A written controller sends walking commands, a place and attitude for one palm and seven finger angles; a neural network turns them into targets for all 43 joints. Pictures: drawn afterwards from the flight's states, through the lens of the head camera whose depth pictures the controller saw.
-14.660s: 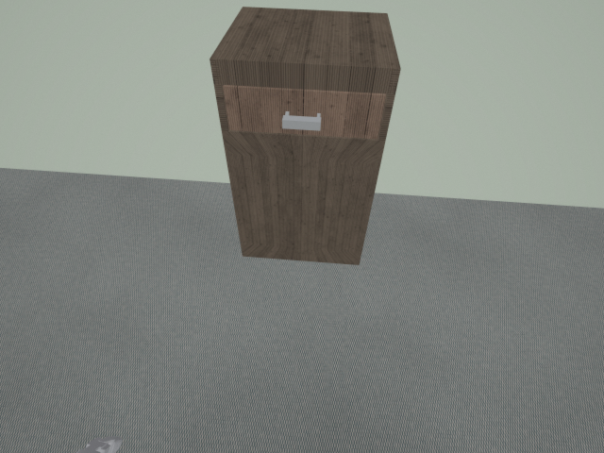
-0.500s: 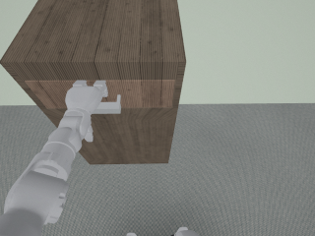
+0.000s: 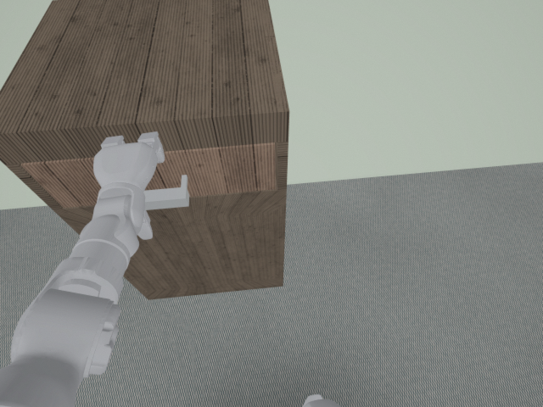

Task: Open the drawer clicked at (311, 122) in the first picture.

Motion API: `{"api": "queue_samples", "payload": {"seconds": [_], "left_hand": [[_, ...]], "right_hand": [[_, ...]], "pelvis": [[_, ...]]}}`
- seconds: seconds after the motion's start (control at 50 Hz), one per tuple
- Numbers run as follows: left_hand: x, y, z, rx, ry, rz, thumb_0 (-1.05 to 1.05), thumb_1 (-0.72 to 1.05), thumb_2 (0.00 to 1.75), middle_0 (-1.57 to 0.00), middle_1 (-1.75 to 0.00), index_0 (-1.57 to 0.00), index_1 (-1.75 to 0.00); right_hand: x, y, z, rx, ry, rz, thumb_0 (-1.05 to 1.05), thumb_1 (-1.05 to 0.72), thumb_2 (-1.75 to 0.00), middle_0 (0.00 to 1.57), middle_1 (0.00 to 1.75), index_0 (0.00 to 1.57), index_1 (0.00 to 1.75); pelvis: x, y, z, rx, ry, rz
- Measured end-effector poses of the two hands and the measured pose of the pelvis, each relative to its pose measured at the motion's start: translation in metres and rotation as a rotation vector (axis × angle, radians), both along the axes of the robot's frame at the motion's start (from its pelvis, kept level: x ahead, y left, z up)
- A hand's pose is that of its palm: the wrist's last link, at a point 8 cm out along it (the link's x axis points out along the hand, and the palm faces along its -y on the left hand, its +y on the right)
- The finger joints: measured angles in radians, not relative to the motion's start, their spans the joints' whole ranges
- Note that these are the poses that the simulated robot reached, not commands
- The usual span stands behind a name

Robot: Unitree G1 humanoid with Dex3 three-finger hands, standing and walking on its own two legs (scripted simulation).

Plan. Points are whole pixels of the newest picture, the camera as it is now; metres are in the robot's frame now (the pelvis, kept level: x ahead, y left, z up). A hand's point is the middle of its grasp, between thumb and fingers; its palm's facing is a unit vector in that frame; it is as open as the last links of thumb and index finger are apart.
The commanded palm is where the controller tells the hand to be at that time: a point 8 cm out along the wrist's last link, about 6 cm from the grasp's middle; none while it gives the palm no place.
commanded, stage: move the hooked fingers above the handle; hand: left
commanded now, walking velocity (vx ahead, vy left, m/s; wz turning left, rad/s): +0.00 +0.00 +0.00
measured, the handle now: (160, 190) +0.52 +0.19 -0.05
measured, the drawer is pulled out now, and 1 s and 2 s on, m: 0.00 0.00 0.00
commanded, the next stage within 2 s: lower the fingers behind the handle in 0.50 s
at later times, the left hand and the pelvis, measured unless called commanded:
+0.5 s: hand (153, 186) +0.48 +0.18 +0.02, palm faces +0.05 -0.01 -1.00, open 13.4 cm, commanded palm +0.45 +0.22 +0.08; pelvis +0.00 +0.01 -0.01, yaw +1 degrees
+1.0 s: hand (136, 212) +0.45 +0.21 -0.02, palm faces -0.06 -0.05 -1.00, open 13.8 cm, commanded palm +0.44 +0.22 +0.05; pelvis +0.00 +0.01 -0.02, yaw +3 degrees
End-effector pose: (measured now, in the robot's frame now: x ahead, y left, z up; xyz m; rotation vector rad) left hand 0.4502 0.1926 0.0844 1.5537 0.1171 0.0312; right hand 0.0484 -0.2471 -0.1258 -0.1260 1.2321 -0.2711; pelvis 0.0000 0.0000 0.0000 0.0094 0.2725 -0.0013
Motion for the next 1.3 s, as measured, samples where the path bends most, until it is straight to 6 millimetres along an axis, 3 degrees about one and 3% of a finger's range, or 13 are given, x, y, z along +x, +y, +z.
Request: {"api": "queue_samples", "payload": {"seconds": [0.08, 0.14, 0.22, 0.28, 0.42, 0.6, 0.74, 0.84, 0.9, 0.98, 1.14, 1.3], "left_hand": [[-0.006, 0.023, -0.003, 0.045, 0.025, 0.005, 0.00, -0.49, 0.30, -0.33, -1.20, -0.36, -1.21], [-0.014, 0.028, -0.013, 0.037, 0.053, -0.021, 0.00, -0.49, 0.30, -0.32, -1.20, -0.34, -1.21], [-0.019, 0.014, -0.030, -0.014, 0.069, -0.106, 0.00, -0.49, 0.30, -0.32, -1.20, -0.33, -1.20], [-0.012, 0.000, -0.031, -0.040, 0.007, -0.175, 0.00, -0.49, 0.30, -0.32, -1.20, -0.33, -1.20], [0.000, -0.011, -0.021, -0.030, -0.133, -0.153, 0.00, -0.49, 0.30, -0.45, -1.27, -0.35, -1.23], [0.003, -0.017, -0.008, 0.021, -0.031, -0.051, 0.00, -0.49, 0.30, -0.40, -1.23, -0.40, -1.26], [-0.002, 0.013, -0.004, 0.004, 0.023, 0.001, 0.00, -0.49, 0.30, -0.34, -1.20, -0.37, -1.22], [-0.015, 0.041, -0.024, 0.037, 0.072, -0.007, 0.00, -0.49, 0.30, -0.32, -1.20, -0.34, -1.21], [-0.022, 0.043, -0.040, 0.012, 0.088, -0.053, 0.00, -0.49, 0.30, -0.32, -1.20, -0.33, -1.20], [-0.021, 0.029, -0.049, -0.033, 0.027, -0.146, 0.00, -0.49, 0.30, -0.32, -1.20, -0.33, -1.20], [-0.003, 0.013, -0.044, -0.041, -0.165, -0.105, 0.00, -0.49, 0.30, -0.39, -1.26, -0.35, -1.23], [-0.001, 0.010, -0.042, 0.060, -0.035, 0.023, 0.00, -0.49, 0.30, -0.35, -1.23, -0.34, -1.26]], "right_hand": [[-0.006, -0.017, 0.005, -0.048, 0.015, 0.016, 0.00, -0.90, -0.90, 0.20, 0.30, 0.20, 0.30], [-0.010, -0.028, 0.008, -0.079, 0.041, 0.033, 0.00, -0.91, -0.90, 0.20, 0.30, 0.20, 0.30], [-0.011, -0.037, 0.008, -0.111, 0.070, 0.054, 0.01, -0.91, -0.90, 0.20, 0.30, 0.20, 0.30], [-0.008, -0.039, 0.007, -0.128, 0.069, 0.056, 0.01, -0.91, -0.90, 0.20, 0.30, 0.20, 0.30], [-0.002, -0.021, -0.009, -0.064, 0.062, 0.049, 0.01, -0.91, -0.90, 0.19, 0.30, 0.20, 0.30], [0.003, 0.010, -0.011, 0.038, 0.020, 0.010, 0.01, -0.91, -0.90, 0.20, 0.30, 0.20, 0.30], [-0.006, -0.003, 0.001, -0.016, 0.004, 0.004, 0.00, -0.90, -0.90, 0.20, 0.30, 0.20, 0.30], [-0.016, -0.023, 0.004, -0.080, 0.044, 0.029, 0.00, -0.90, -0.90, 0.20, 0.30, 0.20, 0.30], [-0.021, -0.032, 0.004, -0.114, 0.080, 0.048, 0.00, -0.91, -0.90, 0.20, 0.30, 0.20, 0.30], [-0.022, -0.037, 0.000, -0.141, 0.110, 0.063, 0.01, -0.91, -0.90, 0.20, 0.30, 0.20, 0.30], [-0.013, -0.015, -0.021, -0.072, 0.097, 0.062, 0.01, -0.91, -0.90, 0.19, 0.30, 0.20, 0.30], [-0.011, 0.016, -0.024, 0.031, 0.068, 0.038, 0.00, -0.91, -0.90, 0.20, 0.30, 0.20, 0.30]], "pelvis": [[-0.001, -0.002, -0.001, -0.005, 0.007, 0.015], [0.000, -0.003, -0.003, -0.010, 0.015, 0.030], [0.001, -0.002, -0.006, -0.017, 0.027, 0.051], [0.003, 0.000, -0.011, -0.020, 0.047, 0.056], [0.005, 0.004, -0.016, -0.019, 0.067, 0.037], [0.001, 0.004, -0.005, -0.003, 0.021, 0.004], [-0.003, 0.000, -0.002, -0.002, 0.010, 0.002], [-0.004, 0.000, -0.007, -0.012, 0.034, 0.023], [-0.004, 0.002, -0.012, -0.019, 0.054, 0.041], [-0.002, 0.005, -0.020, -0.028, 0.081, 0.056], [-0.001, 0.011, -0.032, -0.035, 0.115, 0.044], [-0.006, 0.012, -0.022, -0.023, 0.085, 0.024]]}}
